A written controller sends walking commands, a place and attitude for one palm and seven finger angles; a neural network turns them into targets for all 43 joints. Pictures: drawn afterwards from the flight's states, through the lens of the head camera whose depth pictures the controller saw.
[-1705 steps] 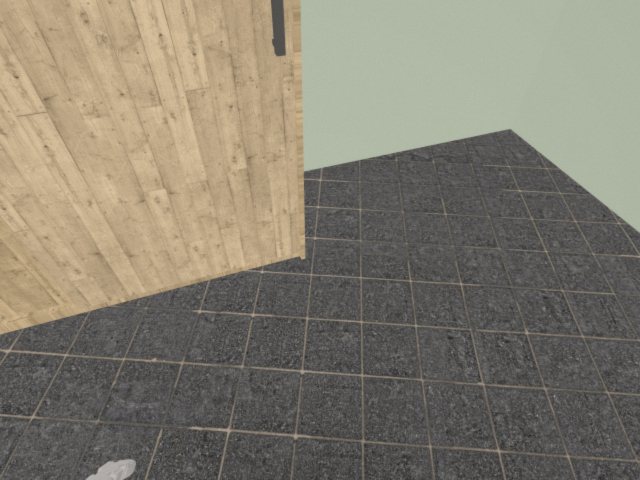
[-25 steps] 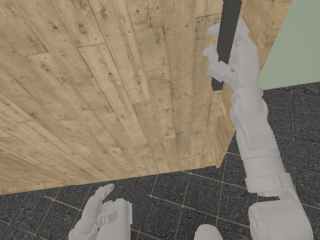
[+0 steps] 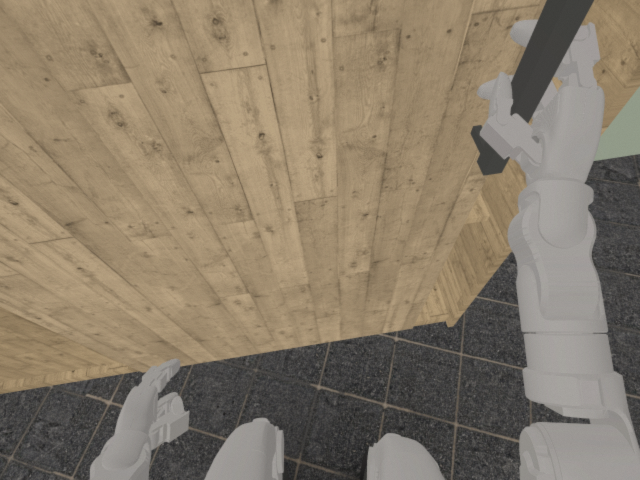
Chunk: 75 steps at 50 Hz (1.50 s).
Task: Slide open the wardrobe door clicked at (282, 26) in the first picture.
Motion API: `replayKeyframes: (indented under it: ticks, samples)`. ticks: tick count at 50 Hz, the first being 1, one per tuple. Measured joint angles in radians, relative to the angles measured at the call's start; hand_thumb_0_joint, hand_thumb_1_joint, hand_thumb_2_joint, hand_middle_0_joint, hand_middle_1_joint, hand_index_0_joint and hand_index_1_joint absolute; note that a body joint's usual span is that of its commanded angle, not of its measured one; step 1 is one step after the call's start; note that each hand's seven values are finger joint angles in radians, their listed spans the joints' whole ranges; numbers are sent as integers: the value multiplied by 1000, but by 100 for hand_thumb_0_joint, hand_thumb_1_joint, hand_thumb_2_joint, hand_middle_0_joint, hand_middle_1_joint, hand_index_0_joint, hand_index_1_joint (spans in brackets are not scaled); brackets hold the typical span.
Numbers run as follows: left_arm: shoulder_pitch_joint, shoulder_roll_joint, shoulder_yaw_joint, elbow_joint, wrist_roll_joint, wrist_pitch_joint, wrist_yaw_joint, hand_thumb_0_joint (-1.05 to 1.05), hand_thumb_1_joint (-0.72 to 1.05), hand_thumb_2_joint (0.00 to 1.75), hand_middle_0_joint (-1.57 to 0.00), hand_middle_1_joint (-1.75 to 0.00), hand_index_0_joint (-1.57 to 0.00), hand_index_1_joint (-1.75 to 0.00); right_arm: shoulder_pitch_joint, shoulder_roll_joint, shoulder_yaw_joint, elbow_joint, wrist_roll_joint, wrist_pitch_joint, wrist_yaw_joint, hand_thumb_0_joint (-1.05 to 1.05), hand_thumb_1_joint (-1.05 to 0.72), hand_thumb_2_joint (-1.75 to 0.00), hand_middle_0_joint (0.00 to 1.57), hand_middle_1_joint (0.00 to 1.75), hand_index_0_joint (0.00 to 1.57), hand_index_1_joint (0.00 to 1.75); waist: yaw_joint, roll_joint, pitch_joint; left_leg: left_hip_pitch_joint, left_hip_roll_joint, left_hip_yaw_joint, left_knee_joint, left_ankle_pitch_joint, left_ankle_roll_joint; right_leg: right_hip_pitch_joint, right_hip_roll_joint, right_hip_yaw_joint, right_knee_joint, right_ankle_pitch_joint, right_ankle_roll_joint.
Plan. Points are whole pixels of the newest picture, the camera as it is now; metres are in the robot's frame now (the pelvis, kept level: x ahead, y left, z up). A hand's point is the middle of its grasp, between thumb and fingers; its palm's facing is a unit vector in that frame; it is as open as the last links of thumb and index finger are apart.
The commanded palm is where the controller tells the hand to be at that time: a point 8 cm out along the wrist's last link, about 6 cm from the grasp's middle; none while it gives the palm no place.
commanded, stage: step sideways, sliding the door along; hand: right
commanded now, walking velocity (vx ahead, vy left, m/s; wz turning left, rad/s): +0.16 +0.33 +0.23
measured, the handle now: (515, 79) +0.45 -0.21 +0.20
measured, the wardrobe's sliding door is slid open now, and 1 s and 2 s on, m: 0.12 0.42 0.55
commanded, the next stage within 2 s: stop walking and hold the door there in 1.96 s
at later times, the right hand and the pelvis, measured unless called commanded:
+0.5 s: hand (364, 139) +0.40 -0.05 +0.19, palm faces +0.28 +0.96 -0.08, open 6.6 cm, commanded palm +0.35 -0.04 +0.18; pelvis +0.00 +0.12 -0.01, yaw +1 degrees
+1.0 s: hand (178, 171) +0.37 +0.11 +0.20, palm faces +0.00 +1.00 +0.02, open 6.5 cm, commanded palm +0.34 +0.11 +0.16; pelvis -0.02 +0.21 +0.02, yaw +6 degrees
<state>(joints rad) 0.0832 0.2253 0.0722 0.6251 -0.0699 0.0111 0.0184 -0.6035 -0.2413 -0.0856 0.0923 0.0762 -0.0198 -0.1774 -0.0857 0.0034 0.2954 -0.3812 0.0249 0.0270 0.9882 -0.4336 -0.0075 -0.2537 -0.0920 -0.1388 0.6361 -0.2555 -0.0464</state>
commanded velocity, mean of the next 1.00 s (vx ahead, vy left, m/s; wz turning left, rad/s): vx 0.01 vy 0.30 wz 0.12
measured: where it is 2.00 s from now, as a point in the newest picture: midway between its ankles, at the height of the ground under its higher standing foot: outside the picture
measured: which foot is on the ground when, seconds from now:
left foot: up 0.00-0.44, down 0.46-0.66, up 0.68-1.00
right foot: down 0.00-0.46, up 0.48-0.64, down 0.66-1.00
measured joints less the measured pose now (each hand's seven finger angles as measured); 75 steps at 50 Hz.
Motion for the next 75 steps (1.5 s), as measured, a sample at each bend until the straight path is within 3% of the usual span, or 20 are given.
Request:
replayKeyframes:
  ticks: [4, 8, 16, 23, 25, 29, 32, 34, 37, 42, 48, 52, 55, 57, 61, 63, 65, 69, 72, 75]
  samples:
    - [0, -31, -22, -7, 13, 3, -35, 1, 91, 90, -20, -30, -20, -30, 28, 15, 29, -12, -20, 2, 7, -2, -75, -80, 45, 140, 19, 121, -4, -8, -29, -117, -31, -6, 340, -15, -12, 11, -75, 30, -43, -15, 33]
    - [0, -57, -47, -33, 15, 8, -48, 1, 91, 90, -20, -30, -20, -30, 52, 32, 50, -33, -25, 13, 23, -1, -74, -80, 45, 140, 22, 122, -45, -19, -54, -161, 3, 6, 385, 35, -35, 34, -147, 21, -109, 20, 61]
    - [-20, -87, -74, -90, 14, -23, -49, 1, 90, 90, -20, -30, -20, -30, 68, 34, 48, -25, 4, 1, 39, -1, -74, -81, 45, 140, 21, 128, -73, -69, -46, -32, 17, 57, 8, 29, -43, 65, -219, 26, -152, 50, 122]
    - [-32, -74, -91, -98, 6, -39, -44, 1, 90, 90, -20, -30, -20, -30, 49, 14, -17, 16, 20, -1, 19, -4, -75, -84, 45, 140, 13, 132, -60, -93, -48, 190, -5, 80, -451, 200, -15, -19, -199, 71, 16, -17, 174]
    - [-54, -38, -82, -64, 2, -34, -35, 1, 90, 90, -20, -30, -20, -30, 66, 35, -49, 19, 17, -14, 4, -5, -74, -85, 45, 140, 11, 130, -16, -159, -33, 197, -27, 115, -426, 152, -4, -74, -190, 139, 163, -124, 122]
    - [-41, -9, -49, -4, 6, -15, -4, 1, 91, 90, -20, -30, -20, -30, 142, 64, -40, -48, 35, -18, -21, -4, -75, -84, 45, 140, 12, 131, -2, -105, -43, 173, 16, 77, -437, 171, 6, -136, -3, 127, 436, -315, 84]
    - [-4, 3, -39, -1, 6, 5, 7, 1, 91, 90, -20, -30, -20, -30, 180, 81, -5, -120, 5, -7, -30, -3, -76, -83, 45, 140, 13, 129, 14, -39, -58, 155, 28, 67, -446, 203, 20, -46, 46, 56, 106, -165, 70]
    - [17, 14, -18, -16, 11, 15, 7, 1, 91, 90, -20, -30, -20, -30, 174, 79, 30, -141, -2, -2, -20, -2, -76, -83, 44, 140, 12, 124, 29, -31, -59, 105, 14, 69, -331, 195, 21, 23, 28, 26, -92, 48, 38]
    - [15, -3, -1, -16, 12, 30, -11, 2, 91, 90, -20, -30, -19, -30, 146, 71, 66, -112, -6, -17, 4, -2, -77, -82, 42, 140, 12, 119, 18, 9, -33, -8, -24, -6, 26, 4, 12, 40, 3, 21, -62, 7, 30]
    - [33, -35, -32, -35, 21, 31, -38, 2, 91, 90, -20, -30, -19, -30, 150, 99, 110, -80, -20, 1, 12, 0, -76, -81, 39, 140, 16, 120, 10, 1, -86, -149, -31, -10, 400, 22, -13, 40, -94, 51, -111, 28, 75]
    - [29, -73, -63, -75, 18, 16, -43, 1, 91, 90, -20, -30, -20, -30, 136, 124, 135, -45, -11, -8, 35, 1, -75, -82, 39, 140, 18, 126, -45, -42, -106, -99, 29, 19, 151, 43, -28, 49, -201, 47, -152, 59, 136]
    - [9, -91, -79, -94, 17, -6, -43, 1, 90, 90, -20, -30, -20, -30, 111, 97, 127, -14, -3, -37, 48, 0, -75, -84, 41, 140, 18, 131, -45, -81, -98, 18, 24, 49, -152, 21, -23, 18, -235, 72, -114, 55, 174]
    - [1, -100, -91, -94, 10, -16, -42, 1, 90, 90, -20, -30, -20, -30, 74, 69, 105, 11, 2, -41, 49, -1, -75, -84, 43, 140, 17, 133, -40, -70, -103, 136, 24, 57, -402, 174, -25, -48, -219, 102, 5, 7, 172]
    - [-31, -66, -87, -56, 5, -19, -33, 1, 90, 90, -20, -30, -20, -30, 67, 93, 75, 25, -4, -53, 30, -1, -76, -85, 43, 140, 16, 134, 2, -142, -76, 144, -4, 92, -363, 144, -36, -98, -223, 175, 132, -106, 123]
    - [-38, -23, -53, 31, 15, -2, -5, 1, 90, 90, -20, -30, -20, -30, 112, 127, 90, -4, 12, -46, 13, -1, -77, -84, 44, 140, 15, 136, 17, -125, -85, 114, 31, 67, -351, 145, -10, -172, -29, 163, 471, -289, 85]
    - [-23, -20, -45, 47, 18, 15, 2, 1, 91, 90, -20, -30, -20, -30, 135, 129, 109, -26, 10, -52, 16, 0, -77, -83, 45, 140, 17, 137, 24, -75, -97, 109, 40, 48, -383, 169, 1, -142, 28, 103, 401, -284, 73]
    - [-1, -19, -45, 43, 21, 34, 8, 1, 91, 90, -20, -30, -20, -30, 144, 122, 128, -39, 5, -61, 27, 1, -76, -83, 45, 140, 20, 137, 47, -24, -117, 93, 42, 48, -382, 173, 6, -59, 53, 42, 118, -141, 69]
    - [1, -39, -24, 32, 34, 44, 13, 1, 91, 90, -20, -30, -20, -30, 125, 66, 102, -29, 5, -87, 49, 1, -76, -83, 45, 140, 22, 137, 55, 68, -88, -12, 2, -10, -100, 50, 12, 32, 31, -29, -46, -10, 36]
    - [30, -40, -26, 24, 41, 37, 2, 1, 91, 90, -20, -30, -20, -30, 132, 41, 72, -4, 4, -80, 55, 1, -75, -83, 46, 140, 25, 137, 69, 40, -96, -84, -47, 2, 149, 15, 1, 40, -38, 11, -76, -6, 60]
    - [62, -31, -30, 21, 33, 31, -10, 1, 91, 90, -20, -30, -19, -30, 115, 47, 60, 31, -8, -66, 49, 1, -74, -83, 45, 140, 27, 138, 32, -10, -110, -120, -34, 18, 209, 45, 3, 41, -113, 40, -136, 39, 86]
